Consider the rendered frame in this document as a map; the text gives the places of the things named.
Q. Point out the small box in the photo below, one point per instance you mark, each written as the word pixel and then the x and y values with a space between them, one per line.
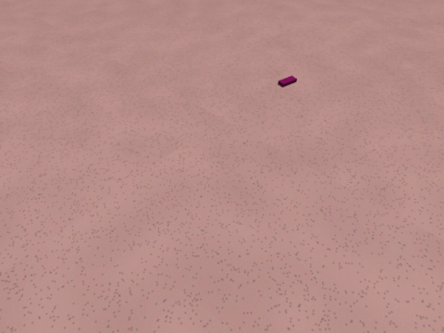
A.
pixel 287 81

